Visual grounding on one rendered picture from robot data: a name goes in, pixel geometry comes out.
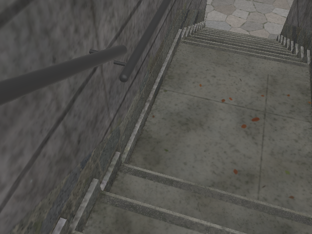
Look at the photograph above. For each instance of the stairs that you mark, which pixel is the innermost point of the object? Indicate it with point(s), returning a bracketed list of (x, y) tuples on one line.
[(242, 42), (145, 202)]

